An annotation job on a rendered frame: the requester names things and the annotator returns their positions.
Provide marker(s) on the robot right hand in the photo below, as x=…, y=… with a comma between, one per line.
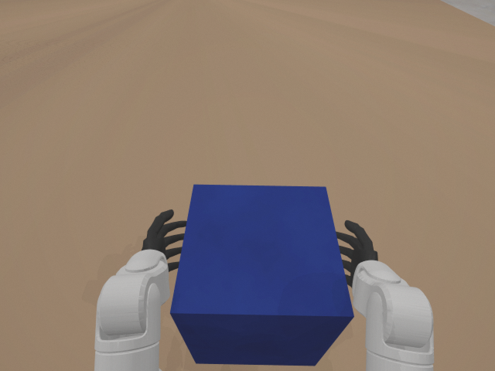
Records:
x=362, y=245

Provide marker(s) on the carton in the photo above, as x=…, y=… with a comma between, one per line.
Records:
x=260, y=278

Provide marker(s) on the robot left hand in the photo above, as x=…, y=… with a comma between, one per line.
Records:
x=155, y=239

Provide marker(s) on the robot right forearm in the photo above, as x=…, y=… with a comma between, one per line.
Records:
x=399, y=320

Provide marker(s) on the robot left forearm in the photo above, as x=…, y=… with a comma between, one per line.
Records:
x=128, y=319

